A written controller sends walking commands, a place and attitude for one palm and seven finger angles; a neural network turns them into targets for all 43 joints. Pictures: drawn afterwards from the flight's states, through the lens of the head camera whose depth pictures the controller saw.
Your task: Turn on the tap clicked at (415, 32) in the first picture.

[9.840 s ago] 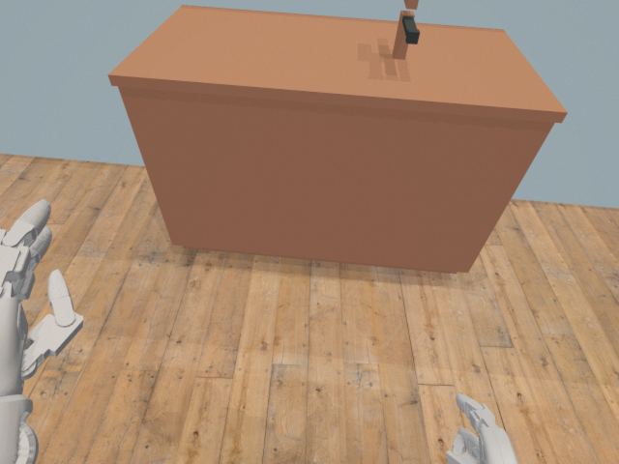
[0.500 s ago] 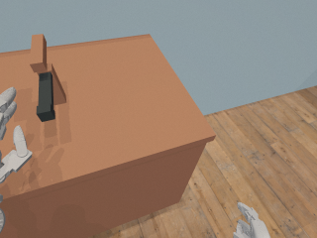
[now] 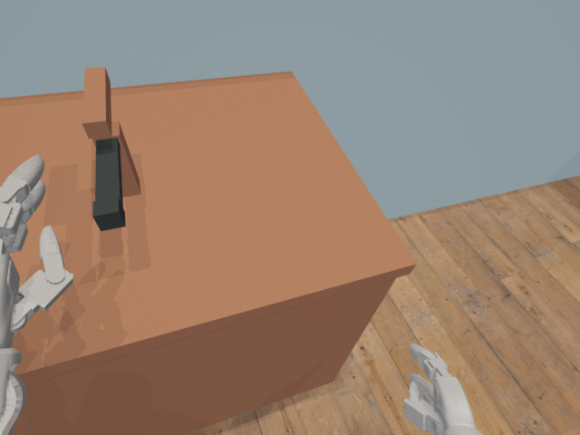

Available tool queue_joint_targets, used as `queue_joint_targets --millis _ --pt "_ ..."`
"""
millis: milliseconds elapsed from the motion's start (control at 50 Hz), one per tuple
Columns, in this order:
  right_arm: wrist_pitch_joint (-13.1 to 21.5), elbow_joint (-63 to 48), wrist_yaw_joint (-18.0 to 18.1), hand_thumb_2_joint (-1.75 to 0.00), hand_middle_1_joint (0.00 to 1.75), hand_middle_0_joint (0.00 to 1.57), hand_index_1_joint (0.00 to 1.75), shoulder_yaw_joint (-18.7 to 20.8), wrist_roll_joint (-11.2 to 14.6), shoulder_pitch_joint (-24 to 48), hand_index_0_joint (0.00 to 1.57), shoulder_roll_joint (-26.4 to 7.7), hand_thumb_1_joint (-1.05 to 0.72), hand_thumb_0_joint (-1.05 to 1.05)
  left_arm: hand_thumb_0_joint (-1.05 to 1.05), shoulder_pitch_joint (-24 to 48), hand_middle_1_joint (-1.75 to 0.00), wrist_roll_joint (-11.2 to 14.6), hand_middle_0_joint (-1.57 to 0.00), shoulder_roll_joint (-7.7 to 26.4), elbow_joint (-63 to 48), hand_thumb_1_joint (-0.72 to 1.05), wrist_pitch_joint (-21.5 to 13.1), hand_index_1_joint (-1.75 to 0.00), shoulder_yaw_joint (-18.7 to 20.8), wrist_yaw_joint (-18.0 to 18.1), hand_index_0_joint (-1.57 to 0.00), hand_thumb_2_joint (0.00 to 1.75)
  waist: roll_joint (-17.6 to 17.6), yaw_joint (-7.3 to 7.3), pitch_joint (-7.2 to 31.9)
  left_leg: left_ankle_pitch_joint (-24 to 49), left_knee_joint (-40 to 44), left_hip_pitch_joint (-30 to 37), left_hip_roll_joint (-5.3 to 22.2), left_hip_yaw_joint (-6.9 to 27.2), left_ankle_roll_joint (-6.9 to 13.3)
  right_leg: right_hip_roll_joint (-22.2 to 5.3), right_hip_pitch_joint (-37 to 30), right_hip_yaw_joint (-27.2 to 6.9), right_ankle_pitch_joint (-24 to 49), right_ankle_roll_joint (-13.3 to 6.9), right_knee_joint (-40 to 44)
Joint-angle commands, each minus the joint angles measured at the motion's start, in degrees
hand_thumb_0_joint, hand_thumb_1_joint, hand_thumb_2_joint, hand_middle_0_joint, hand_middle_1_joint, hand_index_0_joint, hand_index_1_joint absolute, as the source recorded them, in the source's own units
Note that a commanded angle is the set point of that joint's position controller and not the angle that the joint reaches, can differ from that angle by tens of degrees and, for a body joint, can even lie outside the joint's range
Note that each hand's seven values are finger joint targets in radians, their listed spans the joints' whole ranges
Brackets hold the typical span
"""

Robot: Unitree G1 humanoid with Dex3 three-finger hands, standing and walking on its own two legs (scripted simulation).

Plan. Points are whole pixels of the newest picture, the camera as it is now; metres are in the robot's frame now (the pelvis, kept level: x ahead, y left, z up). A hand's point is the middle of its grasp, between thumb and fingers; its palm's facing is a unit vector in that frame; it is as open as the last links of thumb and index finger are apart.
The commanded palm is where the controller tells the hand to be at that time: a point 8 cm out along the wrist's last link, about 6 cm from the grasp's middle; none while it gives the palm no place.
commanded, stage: come to a stop and stand still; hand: left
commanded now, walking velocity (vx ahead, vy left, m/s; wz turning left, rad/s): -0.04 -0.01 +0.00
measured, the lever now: (109, 214) +0.32 +0.26 +0.13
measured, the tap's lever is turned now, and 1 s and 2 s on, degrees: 0 0 0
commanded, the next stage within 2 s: look again from close up in 0.86 s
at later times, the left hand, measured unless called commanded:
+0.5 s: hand (60, 304) +0.19 +0.24 +0.16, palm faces +0.42 -0.83 -0.36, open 7.4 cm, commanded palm +0.14 +0.26 +0.18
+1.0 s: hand (85, 281) +0.22 +0.24 +0.16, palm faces +0.39 -0.85 -0.35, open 7.4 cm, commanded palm +0.16 +0.26 +0.18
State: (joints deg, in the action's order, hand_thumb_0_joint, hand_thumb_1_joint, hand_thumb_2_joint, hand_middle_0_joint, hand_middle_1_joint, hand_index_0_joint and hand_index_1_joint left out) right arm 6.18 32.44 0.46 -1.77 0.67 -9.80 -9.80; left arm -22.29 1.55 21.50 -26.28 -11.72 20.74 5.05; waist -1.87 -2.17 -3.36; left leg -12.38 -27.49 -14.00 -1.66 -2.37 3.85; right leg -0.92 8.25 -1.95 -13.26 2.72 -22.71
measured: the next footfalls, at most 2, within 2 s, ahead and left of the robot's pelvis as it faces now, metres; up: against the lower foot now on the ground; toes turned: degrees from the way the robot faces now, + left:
none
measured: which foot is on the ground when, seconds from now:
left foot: down 0.00-1.00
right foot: down 0.00-1.00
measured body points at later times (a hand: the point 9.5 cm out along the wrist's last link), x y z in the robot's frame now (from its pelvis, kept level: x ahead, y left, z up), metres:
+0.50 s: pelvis -0.02 -0.02 +0.00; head -0.02 +0.00 +0.45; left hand +0.16 +0.29 +0.18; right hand +0.14 -0.25 -0.08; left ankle +0.03 +0.07 -0.74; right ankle -0.01 -0.16 -0.74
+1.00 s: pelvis +0.00 -0.02 +0.00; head +0.02 +0.00 +0.45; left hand +0.19 +0.28 +0.18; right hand +0.19 -0.23 -0.07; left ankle +0.03 +0.07 -0.74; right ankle -0.01 -0.16 -0.74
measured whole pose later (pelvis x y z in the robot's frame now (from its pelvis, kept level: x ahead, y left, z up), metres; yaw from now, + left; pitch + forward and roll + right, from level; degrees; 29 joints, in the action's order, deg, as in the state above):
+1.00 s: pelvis +0.00 -0.02 +0.00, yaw +0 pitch -1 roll -1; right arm 6.8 33.2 1.1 -0.9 0.6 -10.5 -10.7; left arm -23.3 2.3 20.2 -25.7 -11.4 19.9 5.5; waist -1.2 -2.2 -3.0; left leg -11.4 -25.5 -13.1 -0.6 -1.9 2.6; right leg -0.1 7.5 -0.8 -12.4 1.6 -21.1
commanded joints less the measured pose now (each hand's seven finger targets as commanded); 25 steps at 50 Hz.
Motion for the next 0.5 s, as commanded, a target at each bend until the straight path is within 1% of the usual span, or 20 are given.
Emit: queue_joint_targets --millis 0,20,40,60,80,100,120,140,160,180,200,220,240,260,300,320,340,380,420,480 --pt "2.5 -8.87 1.06 -0.9 0.3 0.2 0.3 3.56 0.36 3.9 0.2 -8.65 -0.9 0.0 0.0 5.31 -0.3 0.15 -0.2 8.84 -12.92 0.9 -3.06 -0.3 4.67 0.8 -0.2 0.9 7.29 0.72 9.91 10.96 6.37 6.8 7.45 6.42 -2.47 -1.45 0.17 0.95 10.15 -3.73 0.74" --pt "2.47 -9.17 1.1 -0.9 0.3 0.2 0.3 3.49 0.42 3.95 0.2 -8.39 -0.9 0.0 0.0 4.75 -0.3 0.28 -0.2 8.78 -13.01 0.9 -2.98 -0.3 4.68 0.89 -0.2 0.9 7.5 0.71 9.69 9.76 6.63 6.33 7.4 6.5 -2.41 -1.68 -0.24 0.85 9.87 -3.73 1.09" --pt "2.43 -8.96 1.23 -0.9 0.3 0.2 0.3 3.44 0.55 4.83 0.2 -8.46 -0.9 0.0 0.0 4.72 -0.3 -0.13 -0.2 10.85 -14.08 0.9 -2.9 -0.3 6.76 1.4 -0.2 0.9 7.67 0.51 10.53 10.07 6.48 6.88 7.23 6.14 -2.42 -1.54 -0.44 0.93 10.29 -3.7 0.72" --pt "5.28 -7.77 0.2 -0.9 0.3 0.2 0.3 3.47 -3.86 -1.64 0.2 -9.87 -0.9 0.0 0.0 62.36 -0.3 -8.62 -0.2 53.23 -28.56 0.9 -9.52 -0.3 37.39 1.39 -0.2 0.9 0.74 0.17 3.17 16.84 -1.25 -1.49 8.22 7.39 -1.28 -3.4 10.55 -1.38 11.88 -5.22 -0.1" --pt "5.68 -4.25 0.23 -0.9 0.3 0.2 0.3 1.48 -1.58 2.79 0.2 -3.42 -0.9 0.0 0.0 25.62 -0.3 -2.62 -0.2 16.27 7.01 0.9 -7.27 -0.3 14.03 -0.92 -0.2 0.9 2.99 0.35 13.62 23.64 3.71 7.98 5.91 7.9 -2.02 -2.74 7.75 -1.12 10.96 -6.22 -3.97" --pt "6.63 -8.16 0.18 -0.9 0.3 0.2 0.3 5.06 -0.27 -0.56 0.2 -8.44 -0.9 0.0 0.0 12.8 -0.3 -0.59 -0.2 9.74 4.15 0.9 -6.32 -0.3 7.83 -1.59 -0.2 0.9 11.24 -0.59 16.66 27.6 1.48 13.23 7.21 5.43 -2.55 -1.47 4.57 -4.42 12.49 -5.6 -3.43" --pt "6.43 -8.67 -0.47 -0.9 0.3 0.2 0.3 5.53 0.14 -0.78 0.2 -8.95 -0.9 0.0 0.0 11.18 -0.3 0.74 -0.2 8.78 -6.31 0.9 -6.74 -0.3 5.04 -1.6 -0.2 0.9 14.6 0.13 17.77 29.49 1.93 12.83 7.92 6.73 -2.48 -1.93 2.58 -2.73 10.99 -4.82 -4.47" --pt "6.62 -8.7 -1.63 -0.9 0.3 0.2 0.3 5.47 0.57 0.93 0.2 -7.84 -0.9 0.0 0.0 5.5 -0.3 1.56 -0.2 3.2 -8.04 0.9 -6.36 -0.3 1.03 -1.45 -0.2 0.9 17.67 0.2 18.94 31.85 2.02 15.27 8.65 6.44 -2.64 -1.16 3.5 -0.01 5.85 -4.55 -7.71" --pt "6.5 -9.18 -2.43 -0.9 0.3 0.2 0.3 5.96 0.13 0.55 0.2 -9.41 -0.9 0.0 0.0 4.17 -0.3 0.82 -0.2 5.8 -12.4 0.9 -6.05 -0.3 1.87 -0.98 -0.2 0.9 16.11 0.15 17.73 31.25 3.0 13.22 10.35 7.26 -2.05 -0.96 4.14 0.38 1.16 -4.18 -8.5" --pt "6.18 -9.49 -2.73 -0.9 0.3 0.2 0.3 5.67 0.11 0.8 0.2 -9.28 -0.9 0.0 0.0 0.95 -0.3 1.05 -0.2 6.79 -12.88 0.9 -5.76 -0.3 2.97 -0.56 -0.2 0.9 11.84 -0.12 16.21 26.6 3.5 9.09 10.81 7.7 -1.66 -1.17 2.82 0.87 0.45 -3.83 -7.35" --pt "5.9 -9.75 -2.62 -0.9 0.3 0.2 0.3 5.2 0.24 1.23 0.2 -9.28 -0.9 0.0 0.0 -0.7 -0.3 1.19 -0.2 7.14 -12.47 0.9 -5.35 -0.3 3.54 -0.24 -0.2 0.9 7.76 -0.18 14.39 20.18 3.85 4.4 10.38 7.36 -1.78 -1.43 0.65 0.56 3.2 -3.63 -5.4" --pt "5.58 -9.71 -2.19 -0.9 0.3 0.2 0.3 4.95 0.38 1.36 0.2 -9.22 -0.9 0.0 0.0 -1.13 -0.3 1.29 -0.2 8.66 -11.8 0.9 -5.21 -0.3 5.34 0.26 -0.2 0.9 3.37 -0.07 13.21 14.48 3.93 1.13 9.22 7.0 -2.15 -1.79 -1.05 -0.01 5.65 -3.57 -3.5" --pt "5.06 -9.45 -1.59 -0.9 0.3 0.2 0.3 4.4 0.87 2.23 0.2 -8.92 -0.9 0.0 0.0 -2.01 -0.3 1.57 -0.2 10.11 -10.34 0.9 -4.86 -0.3 7.31 1.09 -0.2 0.9 1.16 0.01 11.85 9.55 4.51 0.23 8.03 6.06 -2.54 -1.67 -0.88 0.2 5.71 -3.44 -2.42" --pt "4.74 -9.66 -0.79 -0.9 0.3 0.2 0.3 4.47 0.66 2.33 0.2 -9.13 -0.9 0.0 0.0 -0.59 -0.3 1.67 -0.2 9.86 -8.69 0.9 -4.95 -0.3 7.46 1.16 -0.2 0.9 -1.33 0.45 9.95 2.89 5.38 -1.58 7.02 6.05 -2.68 -1.85 0.16 -0.03 3.57 -3.47 -0.82" --pt "4.51 -9.66 0.64 -0.9 0.3 0.2 0.3 4.36 0.57 2.95 0.2 -9.09 -0.9 0.0 0.0 2.36 -0.3 1.89 -0.2 11.38 -7.57 0.9 -5.69 -0.3 9.39 1.31 -0.2 0.9 -0.55 0.78 7.06 -5.76 6.84 -2.73 5.9 6.58 -2.46 -1.97 2.75 -1.68 -1.88 -3.77 1.87" --pt "4.47 -9.56 1.21 -0.9 0.3 0.2 0.3 4.16 0.53 3.24 0.2 -8.83 -0.9 0.0 0.0 3.5 -0.3 1.93 -0.2 11.86 -6.94 0.9 -5.98 -0.3 9.78 1.33 -0.2 0.9 0.63 0.83 6.2 -8.12 6.97 -2.47 5.55 6.46 -2.22 -2.21 4.08 -2.61 -4.21 -3.92 3.35" --pt "4.3 -9.44 1.73 -0.9 0.3 0.2 0.3 4.06 0.49 4.24 0.2 -8.97 -0.9 0.0 0.0 6.54 -0.3 1.6 -0.2 14.15 -9.07 0.9 -6.13 -0.3 11.18 1.62 -0.2 0.9 2.51 0.86 6.0 -9.15 7.01 -1.66 5.45 6.35 -2.01 -2.24 4.73 -2.66 -5.39 -3.91 3.93" --pt "4.79 -9.26 2.02 -0.9 0.3 0.2 0.3 3.8 0.45 3.65 0.2 -8.51 -0.9 0.0 0.0 8.08 -0.3 1.32 -0.2 10.5 -8.03 0.9 -6.45 -0.3 7.35 1.17 -0.2 0.9 5.1 1.01 5.38 -11.59 7.34 -1.11 5.01 6.23 -1.76 -2.15 5.66 -3.2 -8.46 -4.18 5.13" --pt "5.61 -8.73 1.98 -0.9 0.3 0.2 0.3 3.78 0.35 3.45 0.2 -8.66 -0.9 0.0 0.0 9.09 -0.3 0.79 -0.2 9.13 -8.47 0.9 -6.81 -0.3 5.17 1.07 -0.2 0.9 5.37 0.96 4.94 -12.99 7.48 -0.54 4.55 5.94 -1.68 -1.94 6.28 -3.74 -10.41 -4.2 6.51" --pt "6.34 -8.13 1.87 -0.9 0.3 0.2 0.3 3.82 0.21 3.5 0.2 -8.98 -0.9 0.0 0.0 9.17 -0.3 0.06 -0.2 7.23 -9.14 0.9 -6.6 -0.3 2.66 1.25 -0.2 0.9 5.92 0.81 5.14 -13.79 9.18 -0.06 4.91 6.47 -1.79 -0.98 5.33 -2.52 -9.12 -3.88 6.07"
